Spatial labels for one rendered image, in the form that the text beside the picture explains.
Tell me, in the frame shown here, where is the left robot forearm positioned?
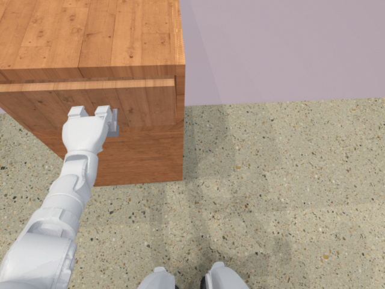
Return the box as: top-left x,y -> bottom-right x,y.
0,150 -> 99,282

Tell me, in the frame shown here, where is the right robot shin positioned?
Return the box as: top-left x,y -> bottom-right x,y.
210,262 -> 225,271

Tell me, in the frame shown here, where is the handle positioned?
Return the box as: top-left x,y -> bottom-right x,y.
106,109 -> 119,137

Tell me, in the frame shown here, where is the drawer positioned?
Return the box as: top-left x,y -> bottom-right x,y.
0,75 -> 176,132

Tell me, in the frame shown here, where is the robot left hand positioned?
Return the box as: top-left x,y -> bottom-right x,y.
62,105 -> 112,155

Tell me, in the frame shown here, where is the cabinet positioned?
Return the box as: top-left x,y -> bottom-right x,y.
0,0 -> 185,187

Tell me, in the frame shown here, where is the robot left upper arm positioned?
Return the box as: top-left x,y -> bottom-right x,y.
0,232 -> 77,289

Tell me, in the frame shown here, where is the left robot thigh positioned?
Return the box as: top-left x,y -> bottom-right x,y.
137,272 -> 175,289

